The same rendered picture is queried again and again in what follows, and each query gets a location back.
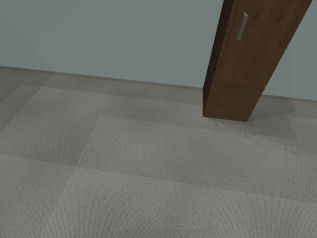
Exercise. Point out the cupboard door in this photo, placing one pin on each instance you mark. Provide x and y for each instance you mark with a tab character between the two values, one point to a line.
269	26

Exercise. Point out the handle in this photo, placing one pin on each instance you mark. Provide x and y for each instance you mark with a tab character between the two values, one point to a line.
242	26

